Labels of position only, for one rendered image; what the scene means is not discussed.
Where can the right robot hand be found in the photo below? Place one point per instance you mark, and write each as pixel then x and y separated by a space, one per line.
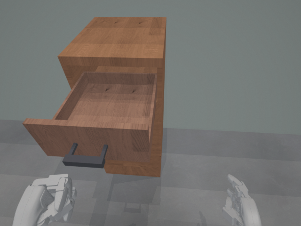
pixel 245 212

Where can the left robot hand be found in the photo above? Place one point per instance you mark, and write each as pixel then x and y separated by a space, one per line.
pixel 54 193

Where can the drawer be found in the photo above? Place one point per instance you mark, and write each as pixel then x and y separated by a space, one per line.
pixel 103 108

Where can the handle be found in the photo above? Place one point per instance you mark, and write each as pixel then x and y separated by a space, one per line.
pixel 85 161

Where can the cabinet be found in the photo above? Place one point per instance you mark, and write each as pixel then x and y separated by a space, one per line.
pixel 125 45

